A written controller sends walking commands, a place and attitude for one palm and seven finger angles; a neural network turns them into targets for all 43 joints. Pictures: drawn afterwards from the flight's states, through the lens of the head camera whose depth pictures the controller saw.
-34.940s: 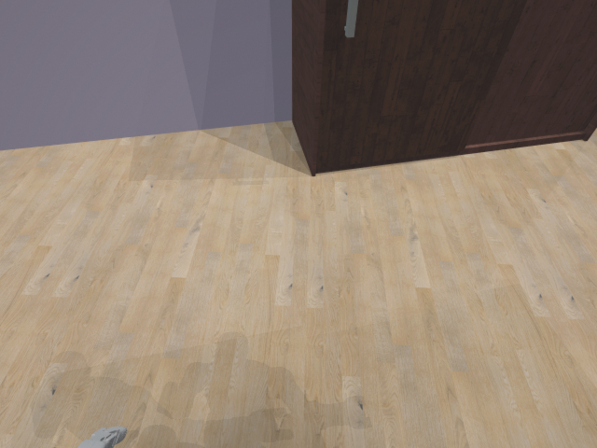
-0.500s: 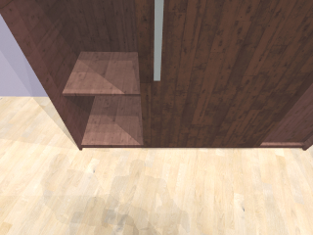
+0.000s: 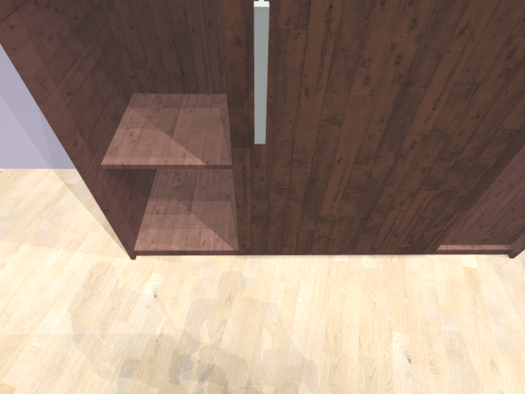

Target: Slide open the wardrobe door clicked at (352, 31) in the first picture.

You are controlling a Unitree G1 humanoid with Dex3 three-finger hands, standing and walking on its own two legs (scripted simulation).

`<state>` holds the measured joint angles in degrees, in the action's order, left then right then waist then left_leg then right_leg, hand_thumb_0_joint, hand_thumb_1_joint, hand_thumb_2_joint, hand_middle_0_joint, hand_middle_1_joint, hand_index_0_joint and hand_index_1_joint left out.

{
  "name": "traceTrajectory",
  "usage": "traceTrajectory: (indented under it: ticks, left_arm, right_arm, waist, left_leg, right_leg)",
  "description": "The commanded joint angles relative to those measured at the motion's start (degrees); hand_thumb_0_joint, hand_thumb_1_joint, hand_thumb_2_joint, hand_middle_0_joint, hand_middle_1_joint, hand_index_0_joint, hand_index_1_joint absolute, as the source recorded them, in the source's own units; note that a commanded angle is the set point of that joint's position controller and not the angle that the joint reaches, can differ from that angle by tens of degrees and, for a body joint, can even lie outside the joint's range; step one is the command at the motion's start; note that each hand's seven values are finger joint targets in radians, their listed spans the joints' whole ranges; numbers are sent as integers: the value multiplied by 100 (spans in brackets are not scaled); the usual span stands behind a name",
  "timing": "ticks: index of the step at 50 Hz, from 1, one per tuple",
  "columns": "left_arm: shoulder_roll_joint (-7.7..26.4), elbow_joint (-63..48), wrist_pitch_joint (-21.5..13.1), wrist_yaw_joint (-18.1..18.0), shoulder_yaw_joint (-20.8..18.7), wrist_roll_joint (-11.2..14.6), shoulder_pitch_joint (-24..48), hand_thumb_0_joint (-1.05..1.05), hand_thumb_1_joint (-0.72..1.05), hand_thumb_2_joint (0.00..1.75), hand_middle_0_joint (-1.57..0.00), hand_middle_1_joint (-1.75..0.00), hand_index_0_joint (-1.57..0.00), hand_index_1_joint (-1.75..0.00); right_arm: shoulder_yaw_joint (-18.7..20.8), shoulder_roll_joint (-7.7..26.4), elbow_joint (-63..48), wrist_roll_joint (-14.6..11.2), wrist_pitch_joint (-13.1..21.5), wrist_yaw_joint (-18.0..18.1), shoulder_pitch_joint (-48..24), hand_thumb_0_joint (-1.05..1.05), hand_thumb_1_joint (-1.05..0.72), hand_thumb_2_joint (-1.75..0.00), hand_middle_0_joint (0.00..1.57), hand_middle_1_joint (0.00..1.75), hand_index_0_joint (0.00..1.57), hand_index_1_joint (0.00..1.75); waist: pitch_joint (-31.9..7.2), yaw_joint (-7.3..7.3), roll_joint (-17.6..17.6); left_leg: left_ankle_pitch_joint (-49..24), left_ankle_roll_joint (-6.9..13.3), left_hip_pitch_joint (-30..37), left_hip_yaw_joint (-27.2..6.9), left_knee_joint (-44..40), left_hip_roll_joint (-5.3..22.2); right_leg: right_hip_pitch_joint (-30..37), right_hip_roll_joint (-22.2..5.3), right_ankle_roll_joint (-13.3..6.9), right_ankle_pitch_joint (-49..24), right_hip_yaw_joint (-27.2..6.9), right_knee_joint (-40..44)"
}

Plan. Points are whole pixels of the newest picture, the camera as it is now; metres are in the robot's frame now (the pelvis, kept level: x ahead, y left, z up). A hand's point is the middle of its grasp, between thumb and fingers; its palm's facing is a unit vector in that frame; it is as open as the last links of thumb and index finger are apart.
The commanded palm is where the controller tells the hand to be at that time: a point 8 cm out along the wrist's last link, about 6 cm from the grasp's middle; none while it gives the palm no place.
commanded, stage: stand and wait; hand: left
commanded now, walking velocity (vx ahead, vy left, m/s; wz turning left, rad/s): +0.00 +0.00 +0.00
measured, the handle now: (260, 78) +0.73 +0.05 +0.10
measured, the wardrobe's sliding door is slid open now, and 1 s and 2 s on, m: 0.45 0.45 0.45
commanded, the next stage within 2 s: none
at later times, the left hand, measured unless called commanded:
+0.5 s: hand out of the picture +0.03 +0.19 -0.17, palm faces +0.01 -0.97 -0.22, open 7.3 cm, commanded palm none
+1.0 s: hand out of the picture +0.06 +0.22 -0.16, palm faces +0.00 -0.96 -0.28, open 7.3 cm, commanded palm none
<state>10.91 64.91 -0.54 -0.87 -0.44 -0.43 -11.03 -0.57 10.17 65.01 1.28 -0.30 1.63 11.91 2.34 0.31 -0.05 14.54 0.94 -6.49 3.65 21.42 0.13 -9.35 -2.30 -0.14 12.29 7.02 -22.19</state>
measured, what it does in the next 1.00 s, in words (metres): stands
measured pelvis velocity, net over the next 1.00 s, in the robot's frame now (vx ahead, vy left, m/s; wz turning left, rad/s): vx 0.00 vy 0.00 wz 0.01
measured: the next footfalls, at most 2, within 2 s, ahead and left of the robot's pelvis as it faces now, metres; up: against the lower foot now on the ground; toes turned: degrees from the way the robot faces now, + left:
none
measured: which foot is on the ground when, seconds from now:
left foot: down 0.00-1.00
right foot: down 0.00-1.00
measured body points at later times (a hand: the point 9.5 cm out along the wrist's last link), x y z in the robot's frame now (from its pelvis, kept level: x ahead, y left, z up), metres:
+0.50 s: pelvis +0.00 +0.00 +0.00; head +0.02 +0.00 +0.45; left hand +0.03 +0.24 -0.15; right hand +0.02 -0.25 -0.16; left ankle -0.03 +0.10 -0.74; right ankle +0.00 -0.11 -0.74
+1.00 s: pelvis +0.00 +0.00 +0.00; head +0.01 +0.00 +0.45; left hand +0.06 +0.27 -0.14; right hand +0.06 -0.27 -0.14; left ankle -0.03 +0.10 -0.74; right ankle +0.00 -0.11 -0.74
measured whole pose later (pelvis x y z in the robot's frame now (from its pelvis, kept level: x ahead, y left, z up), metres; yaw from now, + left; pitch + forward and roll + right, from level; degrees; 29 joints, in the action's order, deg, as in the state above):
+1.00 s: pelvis +0.00 +0.00 +0.00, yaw +0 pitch -1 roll +0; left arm 16.2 64.5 -1.1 0.0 -0.7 -0.6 -7.2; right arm -0.1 15.6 64.4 1.2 0.1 1.0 7.7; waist 2.5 0.2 0.3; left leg 12.4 0.7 -4.8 3.2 18.0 0.2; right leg -7.4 -1.9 -0.4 10.2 7.5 -18.4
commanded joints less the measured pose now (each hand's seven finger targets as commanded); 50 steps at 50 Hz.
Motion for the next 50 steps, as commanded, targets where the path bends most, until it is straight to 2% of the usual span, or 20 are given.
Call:
traceTrajectory:
  ticks: [1, 6, 12, 18, 20, 26, 30, 35, 38, 50]
  left_arm:
    - [740, -192, -84, -70, -141, -12, -181, 0, 90, 90, -20, -30, -20, -30]
    - [765, -201, -97, -65, -146, -12, -181, 0, 90, 90, -20, -30, -20, -30]
    - [798, -205, -95, -57, -153, -12, -129, 0, 90, 90, -20, -30, -20, -30]
    - [902, -218, -119, -49, -164, -22, -98, 0, 90, 90, -20, -30, -20, -30]
    - [906, -212, -117, -44, -158, -13, -79, 0, 90, 90, -20, -30, -20, -30]
    - [1026, -224, -130, -30, -173, -14, -21, 0, 90, 90, -20, -30, -20, -30]
    - [1127, -234, -148, -25, -185, -17, 60, 0, 90, 90, -20, -30, -20, -30]
    - [1221, -247, -149, -19, -193, -20, 166, 0, 90, 90, -20, -30, -20, -30]
    - [1301, -258, -156, -13, -204, -30, 218, 0, 90, 90, -20, -30, -20, -30]
    - [1559, -326, -171, 10, -219, -28, 499, 0, 90, 90, -20, -30, -20, -30]
  right_arm:
    - [112, 711, -168, -1, 106, 44, 258, 0, -90, -90, 20, 30, 20, 30]
    - [117, 742, -167, 2, 116, 46, 257, 0, -90, -90, 20, 30, 20, 30]
    - [123, 784, -164, 0, 113, 44, 223, 0, -90, -90, 20, 30, 20, 30]
    - [146, 875, -194, -12, 107, 34, 181, 0, -90, -90, 20, 30, 20, 30]
    - [142, 878, -180, -1, 112, 30, 160, 0, -90, -90, 20, 30, 20, 30]
    - [171, 1008, -208, -6, 115, 21, 48, 0, -90, -90, 20, 30, 20, 30]
    - [186, 1107, -224, -12, 128, 20, 1, 0, -90, -90, 20, 30, 20, 30]
    - [200, 1222, -254, -19, 136, 20, -124, 0, -90, -90, 20, 30, 20, 30]
    - [202, 1310, -278, -25, 136, 13, -193, 0, -90, -90, 20, 30, 20, 30]
    - [223, 1608, -347, -17, 169, -9, -488, 0, -90, -90, 20, 30, 20, 30]
  waist:
    - [-145, -34, -20]
    - [-183, -31, -38]
    - [-48, -35, -74]
    - [-48, -28, 89]
    - [-82, -30, -12]
    - [-87, -36, -33]
    - [-272, -17, 8]
    - [-233, -26, -71]
    - [-157, -37, 30]
    - [-372, -32, -79]
  left_leg:
    - [-1507, 32, -250, -499, -398, 665]
    - [-1563, 39, -186, -504, -405, 664]
    - [-1373, 37, -236, -519, -479, 659]
    - [-1180, 42, -230, -512, -495, 665]
    - [-1165, 42, -234, -527, -511, 660]
    - [-1119, 50, -212, -541, -528, 669]
    - [-1262, 59, -126, -567, -515, 693]
    - [-1321, 55, -123, -579, -556, 720]
    - [-1272, 56, -142, -595, -598, 728]
    - [-1571, 48, 12, -659, -668, 763]
  right_leg:
    - [370, -583, -127, -1239, -554, 243]
    - [404, -590, -142, -1320, -571, 260]
    - [360, -578, -142, -1092, -597, 358]
    - [346, -574, -152, -942, -587, 454]
    - [367, -585, -159, -918, -627, 454]
    - [351, -609, -168, -869, -620, 504]
    - [440, -617, -181, -1072, -627, 465]
    - [445, -630, -184, -1114, -620, 491]
    - [416, -616, -184, -1048, -627, 537]
    - [561, -674, -187, -1295, -639, 553]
